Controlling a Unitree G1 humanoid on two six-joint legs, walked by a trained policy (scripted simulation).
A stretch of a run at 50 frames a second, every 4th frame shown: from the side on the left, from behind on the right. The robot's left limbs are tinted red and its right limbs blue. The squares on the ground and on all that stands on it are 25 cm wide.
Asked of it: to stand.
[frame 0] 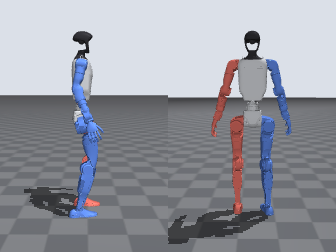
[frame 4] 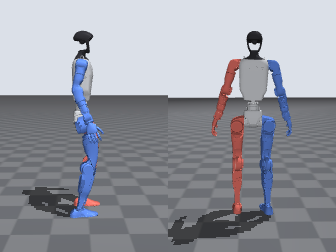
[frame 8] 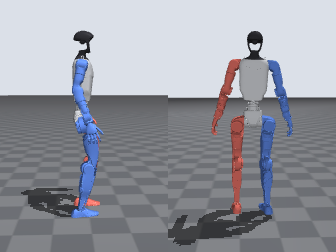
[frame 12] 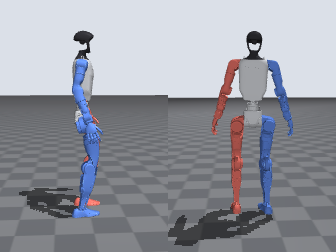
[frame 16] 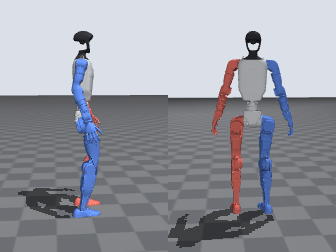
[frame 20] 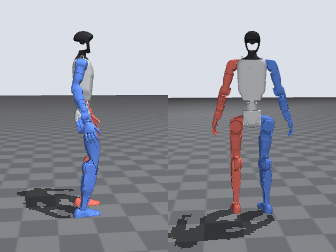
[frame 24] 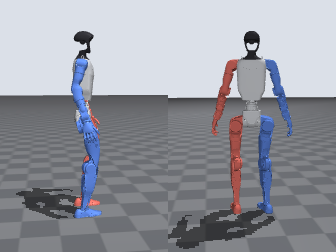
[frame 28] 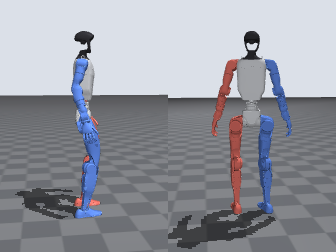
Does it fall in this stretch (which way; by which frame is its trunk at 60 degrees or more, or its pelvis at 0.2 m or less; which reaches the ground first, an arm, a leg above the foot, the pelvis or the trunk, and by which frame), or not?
no
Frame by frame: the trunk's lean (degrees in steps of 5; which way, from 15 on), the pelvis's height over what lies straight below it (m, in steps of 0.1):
0: 0, 0.8
4: 0, 0.8
8: 0, 0.8
12: 0, 0.8
16: 0, 0.8
20: 0, 0.8
24: 0, 0.8
28: 0, 0.8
